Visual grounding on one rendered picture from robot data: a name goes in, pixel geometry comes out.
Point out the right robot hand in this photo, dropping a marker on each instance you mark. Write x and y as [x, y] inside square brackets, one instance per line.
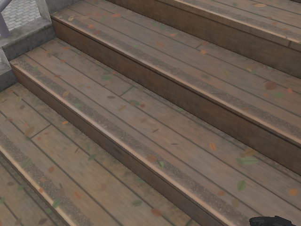
[270, 221]

